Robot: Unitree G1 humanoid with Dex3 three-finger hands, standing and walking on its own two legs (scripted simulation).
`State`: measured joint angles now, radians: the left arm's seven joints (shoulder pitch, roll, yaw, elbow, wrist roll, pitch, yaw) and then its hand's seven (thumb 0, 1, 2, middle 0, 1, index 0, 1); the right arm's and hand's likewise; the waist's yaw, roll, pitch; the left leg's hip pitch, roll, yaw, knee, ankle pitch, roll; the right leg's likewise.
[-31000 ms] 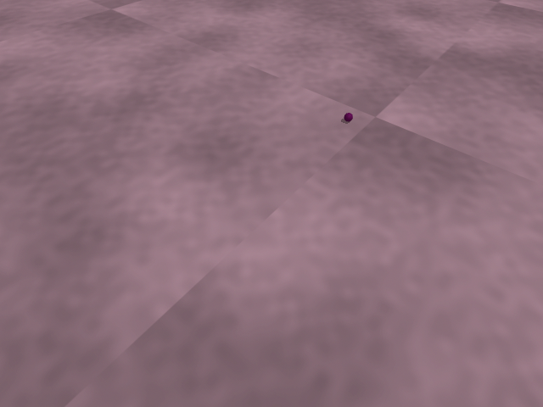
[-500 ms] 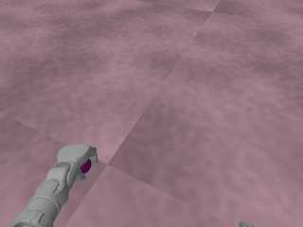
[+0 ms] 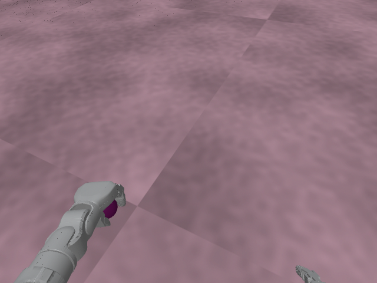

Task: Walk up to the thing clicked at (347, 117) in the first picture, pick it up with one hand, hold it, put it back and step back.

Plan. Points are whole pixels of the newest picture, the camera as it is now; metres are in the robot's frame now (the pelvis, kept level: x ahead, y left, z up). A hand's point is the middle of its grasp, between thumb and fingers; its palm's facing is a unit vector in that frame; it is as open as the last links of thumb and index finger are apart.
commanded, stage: hold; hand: left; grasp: from above
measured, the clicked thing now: (105, 207) +0.33 +0.23 -0.06
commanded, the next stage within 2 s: crouch in 0.78 s
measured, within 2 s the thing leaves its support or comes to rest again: neither
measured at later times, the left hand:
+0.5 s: hand (98, 214) +0.29 +0.23 -0.03, palm faces -0.46 -0.05 -0.88, open 7.2 cm
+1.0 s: hand (102, 211) +0.30 +0.22 -0.03, palm faces -0.47 -0.05 -0.88, open 7.2 cm
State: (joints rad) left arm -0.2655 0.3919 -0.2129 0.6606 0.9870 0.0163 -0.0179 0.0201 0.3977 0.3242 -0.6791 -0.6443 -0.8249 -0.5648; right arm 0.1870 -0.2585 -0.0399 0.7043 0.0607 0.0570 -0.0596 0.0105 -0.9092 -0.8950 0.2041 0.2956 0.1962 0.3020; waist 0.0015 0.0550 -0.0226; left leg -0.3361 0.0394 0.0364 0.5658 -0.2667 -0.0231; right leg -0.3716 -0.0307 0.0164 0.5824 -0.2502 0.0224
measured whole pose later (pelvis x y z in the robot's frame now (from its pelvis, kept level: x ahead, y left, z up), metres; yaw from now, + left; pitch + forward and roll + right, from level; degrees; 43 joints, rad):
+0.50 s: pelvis +0.00 +0.01 +0.01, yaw +0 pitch +1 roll +1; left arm -0.25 0.41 -0.22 0.61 0.98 0.01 -0.07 0.02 0.40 0.33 -0.66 -0.68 -0.81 -0.60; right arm 0.17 -0.25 -0.03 0.69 0.07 0.06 -0.07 0.01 -0.91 -0.90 0.20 0.30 0.20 0.30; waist 0.01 0.06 0.00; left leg -0.28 0.03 0.04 0.51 -0.24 -0.02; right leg -0.32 -0.04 0.02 0.52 -0.22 0.03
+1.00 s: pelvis +0.01 +0.00 +0.01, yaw +0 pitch +1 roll +0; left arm -0.26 0.39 -0.21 0.65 1.00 0.00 -0.04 0.02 0.38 0.36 -0.67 -0.68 -0.82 -0.60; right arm 0.18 -0.25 -0.04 0.69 0.06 0.07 -0.06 0.01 -0.91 -0.90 0.20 0.30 0.20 0.30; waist 0.01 0.05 0.00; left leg -0.27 0.04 0.04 0.49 -0.25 -0.02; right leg -0.30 -0.03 0.02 0.50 -0.23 0.03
